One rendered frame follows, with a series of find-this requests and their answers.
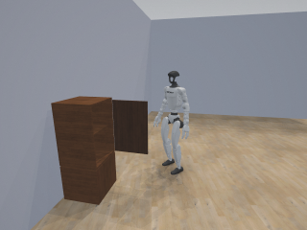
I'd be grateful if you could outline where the right robot thigh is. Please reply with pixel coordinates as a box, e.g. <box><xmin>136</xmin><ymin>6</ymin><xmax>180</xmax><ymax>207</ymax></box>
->
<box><xmin>161</xmin><ymin>116</ymin><xmax>172</xmax><ymax>146</ymax></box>

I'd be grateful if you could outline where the robot right upper arm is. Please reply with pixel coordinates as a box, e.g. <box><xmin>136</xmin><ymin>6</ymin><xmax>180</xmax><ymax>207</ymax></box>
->
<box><xmin>162</xmin><ymin>86</ymin><xmax>169</xmax><ymax>104</ymax></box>

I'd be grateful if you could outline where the robot left upper arm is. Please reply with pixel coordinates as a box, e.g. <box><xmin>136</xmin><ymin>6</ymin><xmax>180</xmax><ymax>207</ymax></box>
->
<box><xmin>177</xmin><ymin>87</ymin><xmax>189</xmax><ymax>109</ymax></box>

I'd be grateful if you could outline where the cupboard door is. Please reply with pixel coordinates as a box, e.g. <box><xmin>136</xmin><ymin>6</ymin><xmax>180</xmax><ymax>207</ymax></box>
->
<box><xmin>112</xmin><ymin>100</ymin><xmax>149</xmax><ymax>154</ymax></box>

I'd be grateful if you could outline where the robot left hand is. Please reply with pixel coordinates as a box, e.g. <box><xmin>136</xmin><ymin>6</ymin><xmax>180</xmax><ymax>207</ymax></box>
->
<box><xmin>181</xmin><ymin>125</ymin><xmax>190</xmax><ymax>139</ymax></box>

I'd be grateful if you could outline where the robot head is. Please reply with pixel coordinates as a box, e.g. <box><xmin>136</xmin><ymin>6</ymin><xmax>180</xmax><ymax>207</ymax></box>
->
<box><xmin>168</xmin><ymin>71</ymin><xmax>179</xmax><ymax>88</ymax></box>

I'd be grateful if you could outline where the left robot forearm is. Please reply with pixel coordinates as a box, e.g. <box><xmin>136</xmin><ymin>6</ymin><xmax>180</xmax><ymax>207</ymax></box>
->
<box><xmin>183</xmin><ymin>103</ymin><xmax>190</xmax><ymax>125</ymax></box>

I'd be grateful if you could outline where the right robot forearm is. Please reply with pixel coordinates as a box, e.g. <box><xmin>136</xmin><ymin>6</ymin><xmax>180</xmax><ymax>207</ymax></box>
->
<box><xmin>157</xmin><ymin>103</ymin><xmax>167</xmax><ymax>117</ymax></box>

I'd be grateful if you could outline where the robot right hand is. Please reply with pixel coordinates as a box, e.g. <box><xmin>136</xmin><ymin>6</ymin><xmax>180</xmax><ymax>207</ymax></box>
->
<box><xmin>153</xmin><ymin>115</ymin><xmax>161</xmax><ymax>127</ymax></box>

